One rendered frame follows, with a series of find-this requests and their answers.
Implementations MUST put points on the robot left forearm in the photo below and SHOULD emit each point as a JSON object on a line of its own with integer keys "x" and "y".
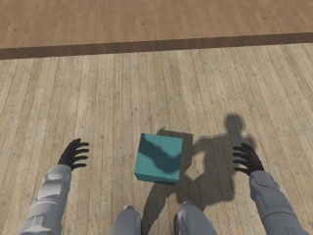
{"x": 48, "y": 206}

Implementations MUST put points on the carton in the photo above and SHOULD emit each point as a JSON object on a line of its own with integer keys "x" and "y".
{"x": 158, "y": 159}

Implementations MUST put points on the robot right forearm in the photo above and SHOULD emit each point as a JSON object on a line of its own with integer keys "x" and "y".
{"x": 274, "y": 209}

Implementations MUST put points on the robot left thigh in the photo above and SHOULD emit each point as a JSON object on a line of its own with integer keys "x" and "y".
{"x": 128, "y": 222}

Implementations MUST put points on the robot left hand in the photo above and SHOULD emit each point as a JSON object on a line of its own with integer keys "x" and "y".
{"x": 68, "y": 157}

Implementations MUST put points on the robot right hand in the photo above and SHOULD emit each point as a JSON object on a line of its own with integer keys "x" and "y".
{"x": 253, "y": 163}

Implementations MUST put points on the robot left shin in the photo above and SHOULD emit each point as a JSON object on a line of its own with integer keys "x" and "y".
{"x": 128, "y": 207}

